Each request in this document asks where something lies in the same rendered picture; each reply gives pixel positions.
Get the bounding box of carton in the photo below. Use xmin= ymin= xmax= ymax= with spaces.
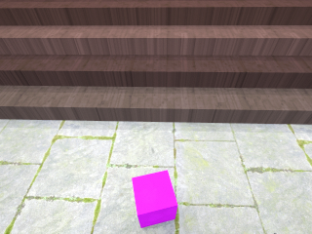
xmin=132 ymin=170 xmax=178 ymax=228

